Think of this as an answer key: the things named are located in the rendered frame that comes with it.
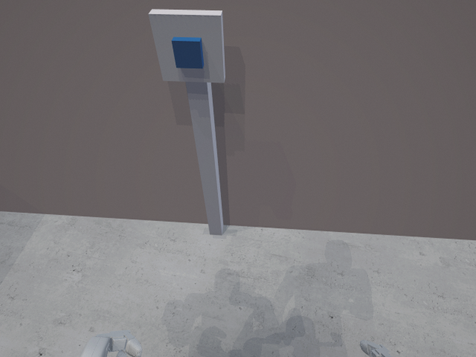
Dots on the left robot hand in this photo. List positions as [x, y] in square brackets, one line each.
[121, 341]

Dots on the right robot hand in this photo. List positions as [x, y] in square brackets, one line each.
[374, 350]

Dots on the button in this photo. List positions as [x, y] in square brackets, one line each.
[188, 52]

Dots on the panel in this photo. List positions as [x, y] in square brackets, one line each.
[208, 25]

